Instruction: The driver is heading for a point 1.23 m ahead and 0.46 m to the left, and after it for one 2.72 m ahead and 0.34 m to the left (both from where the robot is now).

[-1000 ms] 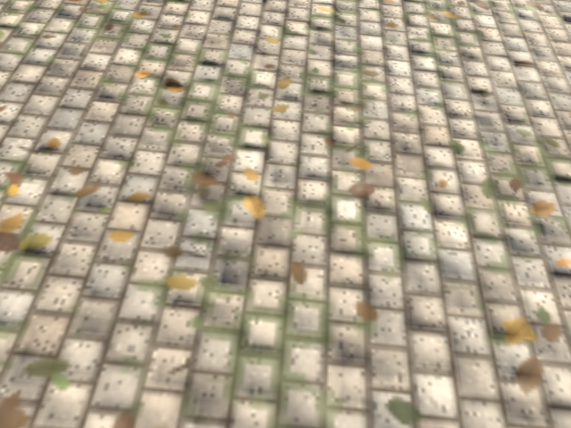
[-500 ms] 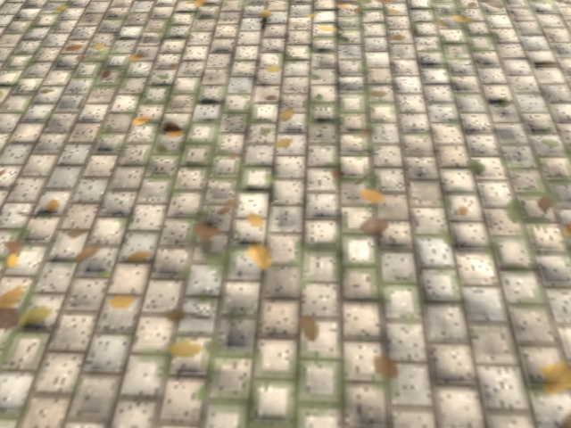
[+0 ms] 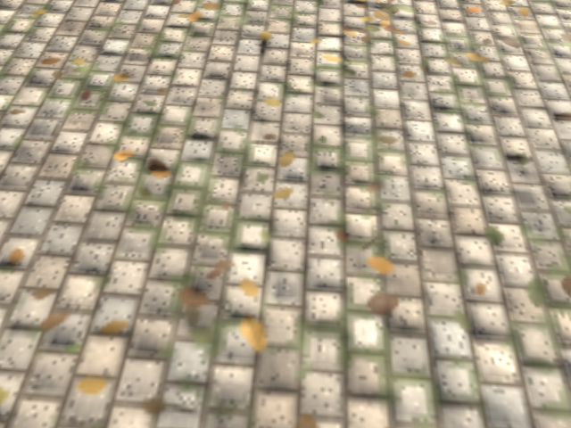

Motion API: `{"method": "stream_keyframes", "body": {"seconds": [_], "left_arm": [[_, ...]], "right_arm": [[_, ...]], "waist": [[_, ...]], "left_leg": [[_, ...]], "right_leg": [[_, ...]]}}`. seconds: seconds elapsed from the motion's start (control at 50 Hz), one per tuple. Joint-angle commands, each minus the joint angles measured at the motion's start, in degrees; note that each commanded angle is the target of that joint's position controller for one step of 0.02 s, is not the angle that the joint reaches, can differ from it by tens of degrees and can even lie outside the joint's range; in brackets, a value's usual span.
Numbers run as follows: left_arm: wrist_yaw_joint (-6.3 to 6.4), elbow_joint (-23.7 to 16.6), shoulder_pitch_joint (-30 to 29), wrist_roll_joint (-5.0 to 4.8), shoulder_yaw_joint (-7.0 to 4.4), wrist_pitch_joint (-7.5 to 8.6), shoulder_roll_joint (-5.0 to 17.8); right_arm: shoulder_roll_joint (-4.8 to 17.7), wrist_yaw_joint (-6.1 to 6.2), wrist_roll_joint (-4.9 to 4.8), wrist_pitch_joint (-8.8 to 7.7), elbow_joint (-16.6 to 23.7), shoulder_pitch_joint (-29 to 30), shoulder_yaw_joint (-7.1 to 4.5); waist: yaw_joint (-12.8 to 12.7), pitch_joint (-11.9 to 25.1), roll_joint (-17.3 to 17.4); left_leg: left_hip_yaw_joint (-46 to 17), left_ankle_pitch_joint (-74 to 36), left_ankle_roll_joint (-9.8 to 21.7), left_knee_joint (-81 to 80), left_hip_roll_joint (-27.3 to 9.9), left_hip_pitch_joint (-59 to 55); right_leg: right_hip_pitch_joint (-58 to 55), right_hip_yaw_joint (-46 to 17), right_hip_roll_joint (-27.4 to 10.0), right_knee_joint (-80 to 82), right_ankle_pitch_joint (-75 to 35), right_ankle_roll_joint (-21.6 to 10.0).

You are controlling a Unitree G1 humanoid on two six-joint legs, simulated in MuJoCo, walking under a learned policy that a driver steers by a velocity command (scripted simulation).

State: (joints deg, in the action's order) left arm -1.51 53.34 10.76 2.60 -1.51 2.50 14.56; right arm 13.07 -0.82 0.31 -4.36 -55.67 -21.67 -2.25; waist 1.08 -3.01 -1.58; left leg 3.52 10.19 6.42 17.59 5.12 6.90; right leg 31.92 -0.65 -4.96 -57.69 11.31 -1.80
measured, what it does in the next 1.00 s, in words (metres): walks ahead, turning left: right foot, then left foot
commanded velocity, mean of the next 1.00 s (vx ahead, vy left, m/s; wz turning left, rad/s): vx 0.50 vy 0.00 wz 0.52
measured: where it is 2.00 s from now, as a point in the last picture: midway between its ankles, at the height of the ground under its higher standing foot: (187, 348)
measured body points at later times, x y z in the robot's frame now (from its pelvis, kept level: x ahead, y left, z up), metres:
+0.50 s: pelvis +0.27 -0.03 +0.00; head +0.30 -0.04 +0.45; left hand +0.27 +0.24 -0.12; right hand +0.42 -0.28 -0.13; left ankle +0.24 +0.09 -0.66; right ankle +0.30 -0.12 -0.75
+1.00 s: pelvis +0.48 +0.11 -0.01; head +0.51 +0.15 +0.44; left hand +0.43 +0.39 -0.14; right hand +0.71 -0.07 -0.13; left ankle +0.47 +0.15 -0.75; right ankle +0.57 -0.03 -0.66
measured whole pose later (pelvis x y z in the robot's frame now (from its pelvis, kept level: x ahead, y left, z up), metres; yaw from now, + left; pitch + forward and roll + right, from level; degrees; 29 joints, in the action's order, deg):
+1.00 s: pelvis +0.48 +0.11 -0.01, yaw +35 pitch +1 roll +0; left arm -0.6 45.5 11.9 2.5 -2.6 2.5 14.7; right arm 15.4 -0.6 0.3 -1.4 -47.5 -15.1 -3.9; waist -0.2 -4.1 -1.3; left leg 0.8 10.8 8.0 23.5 7.4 13.2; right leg 30.2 -0.2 -6.7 -65.0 18.1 1.6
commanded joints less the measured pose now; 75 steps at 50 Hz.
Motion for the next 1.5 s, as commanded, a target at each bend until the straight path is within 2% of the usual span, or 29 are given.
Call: {"method": "stream_keyframes", "body": {"seconds": [0.02, 0.18, 0.26, 0.28, 0.3, 0.32, 0.36, 0.4, 0.5, 0.7, 0.76, 0.8, 0.82, 0.84, 0.86, 0.88, 0.92, 0.96, 1.04, 1.16, 1.22, 1.3, 1.32, 1.34, 1.36, 1.38, 1.4, 1.44, 1.5], "left_arm": [[-0.13, -4.18, -3.44, -0.12, -0.26, -0.04, 2.49], [0.26, -10.53, -16.44, -1.37, 0.3, 0.81, 3.01], [1.34, -7.38, -1.47, -1.34, -1.36, 2.62, 6.79], [2.23, -6.19, 7.36, -0.03, -2.47, 3.38, 10.38], [2.92, -6.98, 11.63, 1.44, -3.55, 3.08, 15.08], [2.7, -6.84, 8.97, 0.33, -3.87, 1.91, 14.68], [2.12, -8.4, 1.46, -0.68, -1.79, 1.81, 4.87], [2.36, -7.38, 1.35, -0.74, -1.32, 2.61, 3.34], [1.93, -5.25, 5.26, -1.64, -2.02, 4.57, 4.41], [2.38, -2.33, 11.99, -1.28, -3.05, 3.3, 7.33], [2.84, -1.6, 12.98, -1.08, -3.57, 1.85, 9.51], [2.82, -2.05, 12.63, -1.32, -3.7, 0.65, 10.53], [2.64, -4.03, 13.11, -1.0, -3.03, 0.62, 8.28], [1.32, -8.77, 13.57, -1.19, -1.94, 1.08, 2.41], [1.22, -10.11, 4.86, -0.82, -2.92, 1.64, 7.73], [1.0, -11.05, 2.7, -1.81, -2.62, 2.32, 6.75], [1.29, -9.45, 4.89, -0.97, -2.45, 2.2, 6.11], [1.0, -9.08, 7.28, 0.32, -2.38, 0.14, 5.53], [0.51, -11.52, 1.48, 0.33, -2.1, -1.45, 4.31], [0.07, -15.55, -10.57, -0.14, -1.45, -1.01, 4.19], [0.03, -16.65, -13.84, -0.62, -0.66, -0.09, 3.19], [1.04, -13.41, -3.69, -0.62, -1.42, 1.36, 6.16], [1.58, -11.61, 2.62, -0.46, -1.73, 2.19, 6.93], [2.21, -10.32, 9.48, 0.15, -2.17, 3.18, 9.41], [2.07, -10.63, 11.53, 0.46, -3.11, 2.86, 13.89], [1.43, -10.97, 11.92, -2.0, -3.04, 1.7, 11.18], [1.34, -11.49, 7.33, -2.64, -2.04, 1.47, 7.26], [1.67, -11.21, 1.07, -2.28, -0.14, 1.4, 1.89], [1.79, -9.01, 0.4, -1.71, 0.11, 1.48, 2.94]], "right_arm": [[7.15, 0.34, -0.3, -0.8, 1.86, -1.59, -1.38], [8.23, 1.17, 0.73, 0.24, 0.96, -7.33, -1.98], [9.93, 1.23, 0.65, 0.28, 2.63, -2.66, -2.8], [8.07, 0.84, -0.04, -0.06, 4.01, -2.15, -2.42], [2.15, 0.83, -1.8, -0.12, 6.47, -5.21, -1.25], [5.92, 1.16, -1.12, 0.55, 6.7, -8.03, -2.13], [6.8, 0.64, 0.4, 1.49, 5.74, -2.16, -2.5], [5.46, -0.38, 1.49, 2.48, 6.56, 0.02, -2.62], [4.1, -1.98, 1.76, 4.47, 9.74, 6.34, -2.3], [3.69, -3.76, 2.02, 4.12, 17.11, 23.7, -0.76], [4.92, -3.19, 2.43, 4.09, 17.01, 21.08, -1.37], [7.25, -2.12, 2.84, 3.17, 12.7, 6.85, -2.94], [12.27, -1.1, 3.31, 2.87, 10.62, -1.84, -4.65], [18.94, -0.49, 2.15, 3.14, 12.01, 0.54, -5.89], [17.39, -0.03, 0.99, 3.93, 12.23, -1.92, -5.75], [15.23, 0.48, 0.73, 3.96, 11.4, 1.18, -5.13], [10.62, 0.68, 0.13, 3.1, 11.73, 6.33, -3.9], [8.93, 0.59, -0.34, 2.02, 12.1, 7.67, -3.19], [10.79, 0.41, -0.35, 1.0, 10.79, 3.08, -3.65], [10.79, 0.83, -0.25, 1.03, 9.16, -4.04, -3.59], [9.74, 1.54, 0.09, 1.32, 7.96, -6.46, -3.05], [10.89, 2.35, 0.57, 1.04, 8.01, -3.79, -2.9], [11.64, 2.23, 0.0, 0.68, 8.14, -1.87, -2.98], [9.93, 2.01, -0.69, 0.13, 9.52, -1.51, -2.5], [3.62, 2.35, -2.83, 0.53, 9.37, -11.81, -1.52], [8.88, 3.05, -1.57, 1.29, 7.68, -13.5, -2.22], [9.66, 2.94, -0.36, 1.91, 6.84, -9.08, -2.55], [7.62, 2.05, 0.5, 2.87, 7.74, -2.91, -1.89], [4.88, 1.02, 1.13, 5.37, 6.22, -4.88, -1.25]], "waist": [[-0.8, -2.64, 4.02], [3.23, -1.06, 6.04], [-4.3, 5.4, 4.41], [-7.66, 12.3, -0.05], [-6.74, 19.37, -10.03], [-4.11, 21.16, -13.68], [-2.47, 6.27, -0.79], [-0.75, 2.56, -3.63], [-0.02, 2.06, -2.9], [-3.65, -2.02, -2.85], [-1.92, 0.63, -4.13], [4.29, 9.01, -1.75], [7.25, 15.59, 4.33], [2.87, 18.93, 16.96], [6.89, 16.96, 6.5], [4.66, 9.33, 4.96], [-0.32, 3.61, 1.22], [-2.65, 4.78, 2.35], [-1.59, 2.47, 3.02], [2.73, 0.67, 4.66], [4.1, -0.02, 4.9], [-0.42, 4.02, 7.31], [-4.28, 6.18, 6.14], [-6.6, 11.76, 2.75], [-2.39, 21.78, -12.88], [-3.02, 27.45, -7.53], [-2.09, 20.01, -1.36], [-0.59, 9.8, -0.96], [1.99, 8.18, -4.22]], "left_leg": [[-13.62, -11.17, 7.08, -10.5, -14.0, 2.48], [-16.9, -23.27, 5.57, -2.55, -14.44, -5.97], [-16.6, -31.17, 2.09, 13.23, -11.68, -2.46], [-13.87, -21.63, 0.83, 26.84, -7.97, 4.79], [-7.8, 10.05, -1.21, 43.51, -0.66, 21.2], [-7.36, 20.94, -0.62, 52.04, -0.33, 28.5], [-8.15, 11.59, -0.88, 52.76, -6.43, 29.71], [-7.52, 8.36, -2.04, 49.23, -8.94, 26.96], [-6.0, 1.53, -3.78, 47.47, -10.18, 31.43], [2.19, -4.71, -1.53, 21.31, -8.61, 28.18], [5.28, 4.1, 1.74, 17.99, -3.92, 21.16], [5.0, 3.68, 4.93, 11.9, 0.42, 3.5], [-9.21, 10.81, 7.89, 9.85, -9.64, -11.76], [-40.79, 10.83, 15.91, 3.12, -24.88, -26.07], [-43.13, 6.71, 15.26, -1.43, -24.45, -24.85], [-33.42, -0.93, 13.95, -1.15, -23.14, -18.55], [-23.24, -15.59, 10.27, -1.94, -17.19, -5.39], [-19.38, -20.99, 9.76, -3.05, -14.2, -0.7], [-18.55, -18.72, 9.12, -5.58, -11.78, 1.27], [-20.42, -20.25, 6.92, -4.35, -11.12, -5.34], [-17.68, -37.17, 4.62, 0.33, -10.35, -6.86], [-18.59, -50.18, 0.05, 10.31, -9.83, -6.93], [-17.4, -49.03, -0.97, 18.13, -8.06, -6.26], [-16.62, -33.13, -2.02, 29.5, -5.29, 1.02], [-11.26, 20.51, -4.44, 50.91, 3.74, 14.59], [-12.39, 25.48, -4.28, 58.01, 4.55, 18.14], [-14.11, 20.23, -4.94, 58.33, 2.19, 18.83], [-12.57, 16.97, -5.98, 51.61, -1.4, 19.55], [-9.33, 13.61, -7.15, 43.12, -1.6, 9.13]], "right_leg": [[3.88, 1.59, -0.42, 7.91, -6.34, 2.7], [1.97, 1.27, 3.09, 22.81, -9.24, 3.06], [-21.14, 1.17, 5.8, 32.45, -3.83, -0.44], [-34.52, -6.72, -2.51, 34.07, 1.69, -3.02], [-49.15, -27.67, -18.48, 36.86, 8.05, -6.7], [-47.16, -41.98, -21.82, 42.06, 12.23, -10.98], [-32.37, -24.52, -15.65, 44.08, 12.0, -8.77], [-25.51, -13.48, -11.45, 46.5, 0.73, -6.41], [-26.03, -2.29, -10.48, 48.99, -12.44, -7.13], [-33.09, 10.74, -10.95, 47.01, -21.43, -5.36], [-37.24, 14.01, -11.38, 36.04, -43.42, -4.27], [-32.78, 16.19, -10.02, 14.55, -44.78, -2.78], [-19.55, 16.13, -8.45, -2.61, -23.93, -0.84], [5.88, 11.02, 3.63, -20.56, 21.95, 2.9], [12.43, 0.55, 3.15, -23.08, 17.92, 2.61], [14.06, 0.02, 0.26, -20.64, 11.04, 1.93], [6.05, -0.38, -2.51, -11.68, 6.76, 2.18], [0.82, -0.38, -2.52, -8.7, 6.58, 3.42], [4.84, 0.76, -1.77, -1.4, 0.27, 5.05], [9.81, 0.41, 0.52, 13.07, -9.71, 4.99], [5.54, 2.69, 3.47, 20.01, -11.4, 3.35], [-11.89, 2.33, 7.81, 27.77, -9.47, -0.99], [-19.25, 2.09, 6.89, 33.51, -16.02, -2.18], [-32.77, -3.99, -1.44, 31.94, -33.2, -4.0], [-49.94, -22.72, -21.43, 25.04, -69.06, -14.35], [-48.85, -30.15, -22.42, 27.76, -68.44, -18.02], [-40.78, -23.7, -18.56, 31.07, -59.13, -16.42], [-29.6, -14.03, -12.26, 36.15, -48.06, -12.13], [-17.9, -6.36, -7.49, 39.89, -42.04, -9.83]]}}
